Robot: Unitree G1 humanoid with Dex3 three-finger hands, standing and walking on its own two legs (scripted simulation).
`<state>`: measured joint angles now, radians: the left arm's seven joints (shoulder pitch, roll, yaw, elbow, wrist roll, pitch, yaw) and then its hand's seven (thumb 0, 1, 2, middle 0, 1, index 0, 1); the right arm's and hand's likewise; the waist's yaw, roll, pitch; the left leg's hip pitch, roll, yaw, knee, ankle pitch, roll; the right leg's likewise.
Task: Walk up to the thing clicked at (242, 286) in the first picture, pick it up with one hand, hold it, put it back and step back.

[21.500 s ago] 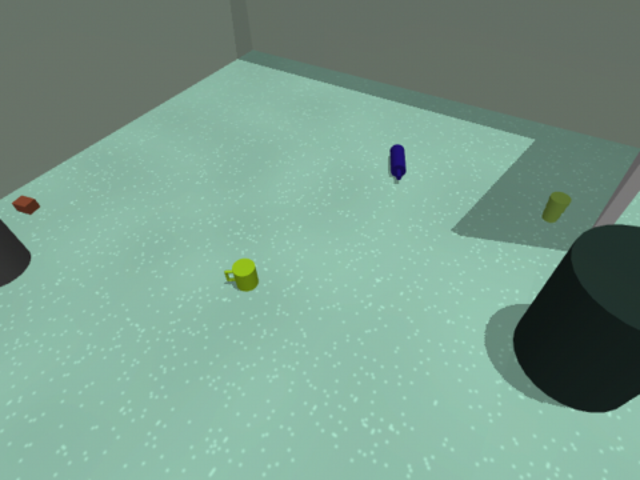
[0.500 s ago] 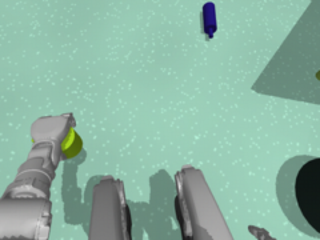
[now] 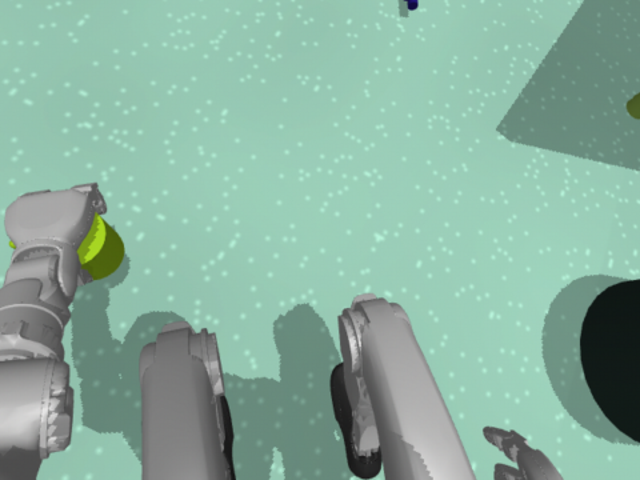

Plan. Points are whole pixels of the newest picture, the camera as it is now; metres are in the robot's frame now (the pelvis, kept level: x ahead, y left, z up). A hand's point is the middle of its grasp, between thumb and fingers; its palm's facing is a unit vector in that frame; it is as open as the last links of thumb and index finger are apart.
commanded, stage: crouch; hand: left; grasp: from above
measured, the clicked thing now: (68, 245) +0.44 +0.30 -0.21
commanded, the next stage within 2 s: lower in 0.44 s
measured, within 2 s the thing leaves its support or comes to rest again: rests again in 1.28 s
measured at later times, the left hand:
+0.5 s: hand (88, 248) +0.44 +0.28 -0.23, palm faces -0.47 -0.06 -0.88, open 10.9 cm
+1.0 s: hand (103, 254) +0.45 +0.28 -0.29, palm faces -0.47 -0.06 -0.88, open 10.9 cm
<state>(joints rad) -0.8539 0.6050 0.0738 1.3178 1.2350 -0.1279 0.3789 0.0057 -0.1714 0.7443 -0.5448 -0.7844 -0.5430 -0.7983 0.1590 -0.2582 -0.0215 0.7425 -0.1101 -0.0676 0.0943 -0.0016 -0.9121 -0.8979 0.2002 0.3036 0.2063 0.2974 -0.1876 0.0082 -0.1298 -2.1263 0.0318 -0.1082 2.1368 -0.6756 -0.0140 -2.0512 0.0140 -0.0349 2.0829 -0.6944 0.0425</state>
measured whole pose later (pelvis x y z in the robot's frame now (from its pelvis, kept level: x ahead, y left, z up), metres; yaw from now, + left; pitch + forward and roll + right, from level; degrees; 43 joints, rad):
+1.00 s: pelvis -0.01 +0.00 -0.09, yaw -3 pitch +33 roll -8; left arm -0.95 0.75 0.13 1.50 1.30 -0.21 0.45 0.01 -0.18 0.74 -0.56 -0.77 -0.56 -0.78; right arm 0.14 -0.27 0.08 0.76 -0.16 -0.08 0.14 0.00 -0.92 -0.90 0.20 0.30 0.21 0.30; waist -0.25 -0.04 0.00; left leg -2.36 0.02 -0.17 2.43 -0.67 -0.02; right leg -2.26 0.04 -0.06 2.35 -0.69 0.05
